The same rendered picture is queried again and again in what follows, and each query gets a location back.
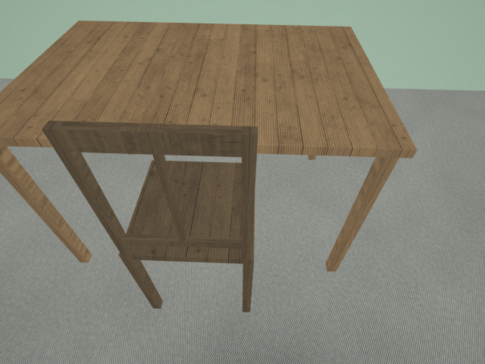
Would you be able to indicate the table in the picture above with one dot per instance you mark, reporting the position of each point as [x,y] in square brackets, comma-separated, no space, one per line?
[310,90]

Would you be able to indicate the chair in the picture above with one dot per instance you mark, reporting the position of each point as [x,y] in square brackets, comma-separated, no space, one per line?
[186,211]

